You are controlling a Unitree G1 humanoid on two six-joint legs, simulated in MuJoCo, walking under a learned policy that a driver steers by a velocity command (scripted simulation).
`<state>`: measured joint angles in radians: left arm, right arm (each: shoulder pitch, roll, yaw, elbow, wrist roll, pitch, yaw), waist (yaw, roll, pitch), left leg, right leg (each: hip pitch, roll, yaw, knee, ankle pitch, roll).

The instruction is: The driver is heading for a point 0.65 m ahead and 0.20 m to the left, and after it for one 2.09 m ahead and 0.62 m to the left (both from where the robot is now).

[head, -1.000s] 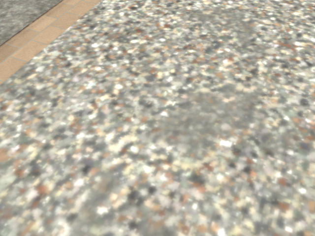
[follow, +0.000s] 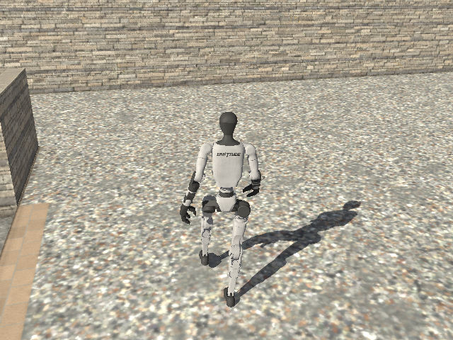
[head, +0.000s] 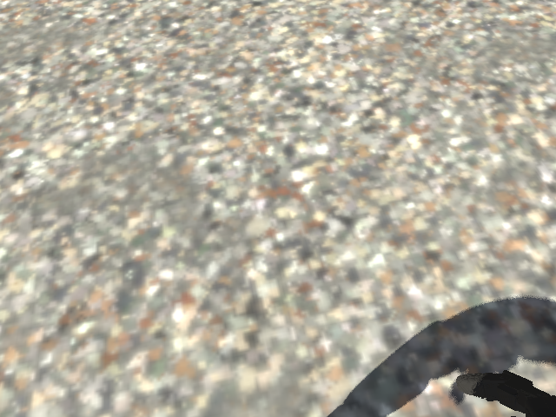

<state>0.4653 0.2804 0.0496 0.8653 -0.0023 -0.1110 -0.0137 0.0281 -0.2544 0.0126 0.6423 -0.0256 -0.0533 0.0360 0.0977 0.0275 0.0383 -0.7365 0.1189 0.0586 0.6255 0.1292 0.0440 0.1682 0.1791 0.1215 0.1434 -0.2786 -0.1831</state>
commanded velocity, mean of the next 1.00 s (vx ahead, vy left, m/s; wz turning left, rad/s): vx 1.00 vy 0.00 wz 0.56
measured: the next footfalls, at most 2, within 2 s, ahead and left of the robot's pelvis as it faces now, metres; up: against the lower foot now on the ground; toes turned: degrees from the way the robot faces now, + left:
left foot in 0.12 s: +0.33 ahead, +0.10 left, +0.00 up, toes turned +6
right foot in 0.52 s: +0.75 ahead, -0.04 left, +0.00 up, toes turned +26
